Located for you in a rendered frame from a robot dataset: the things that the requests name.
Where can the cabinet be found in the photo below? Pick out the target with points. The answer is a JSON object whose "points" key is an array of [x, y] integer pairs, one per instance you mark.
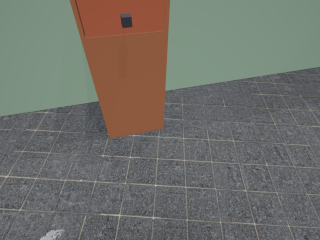
{"points": [[129, 76]]}

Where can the handle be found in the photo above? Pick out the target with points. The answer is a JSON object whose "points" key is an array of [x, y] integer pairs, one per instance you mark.
{"points": [[126, 20]]}

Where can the left robot hand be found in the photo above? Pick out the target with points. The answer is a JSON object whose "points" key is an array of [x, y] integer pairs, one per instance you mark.
{"points": [[54, 235]]}

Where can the drawer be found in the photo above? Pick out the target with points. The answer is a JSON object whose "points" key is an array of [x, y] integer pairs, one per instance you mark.
{"points": [[103, 17]]}

